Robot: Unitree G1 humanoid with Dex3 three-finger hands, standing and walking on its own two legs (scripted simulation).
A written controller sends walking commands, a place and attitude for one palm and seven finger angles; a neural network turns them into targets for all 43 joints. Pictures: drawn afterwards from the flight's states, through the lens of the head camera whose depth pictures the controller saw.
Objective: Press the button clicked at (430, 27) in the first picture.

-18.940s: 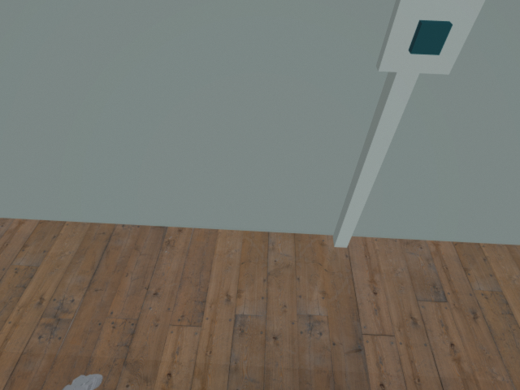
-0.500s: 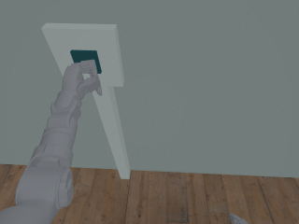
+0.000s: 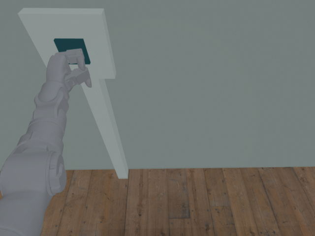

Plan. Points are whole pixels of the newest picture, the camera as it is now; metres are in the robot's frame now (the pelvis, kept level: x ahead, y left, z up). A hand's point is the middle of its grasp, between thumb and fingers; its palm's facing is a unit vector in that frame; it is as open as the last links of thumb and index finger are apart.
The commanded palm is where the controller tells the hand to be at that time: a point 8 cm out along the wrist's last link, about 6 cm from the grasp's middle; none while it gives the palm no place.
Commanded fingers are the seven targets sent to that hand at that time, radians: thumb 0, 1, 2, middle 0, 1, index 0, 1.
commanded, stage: pull the fist back off the button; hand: left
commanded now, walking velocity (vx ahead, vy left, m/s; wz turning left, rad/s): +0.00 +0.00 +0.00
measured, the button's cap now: (74, 50) +0.53 +0.20 +0.20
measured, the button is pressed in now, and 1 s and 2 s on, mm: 10 0 0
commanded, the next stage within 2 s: draw the hand back to the body in 1.12 s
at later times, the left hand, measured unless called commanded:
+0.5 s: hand (83, 76) +0.46 +0.18 +0.17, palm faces +0.00 -1.00 +0.00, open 2.9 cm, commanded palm +0.43 +0.22 +0.17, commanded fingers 0.00 0.90 0.90 -1.30 -1.50 -1.30 -1.50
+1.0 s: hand (75, 97) +0.39 +0.18 +0.17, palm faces +0.01 -1.00 -0.01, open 3.1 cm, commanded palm +0.36 +0.22 +0.17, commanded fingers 0.00 0.90 0.90 -1.30 -1.50 -1.30 -1.50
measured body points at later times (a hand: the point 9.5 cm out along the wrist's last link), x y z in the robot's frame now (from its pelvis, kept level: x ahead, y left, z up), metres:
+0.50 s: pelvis +0.01 +0.00 +0.00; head +0.03 +0.00 +0.45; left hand +0.46 +0.23 +0.17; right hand +0.07 -0.25 -0.11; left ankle +0.01 +0.12 -0.73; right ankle +0.05 -0.11 -0.73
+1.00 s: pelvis +0.05 +0.00 +0.01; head +0.03 -0.01 +0.46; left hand +0.38 +0.23 +0.17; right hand +0.23 -0.23 -0.07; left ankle +0.01 +0.12 -0.73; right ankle +0.05 -0.11 -0.73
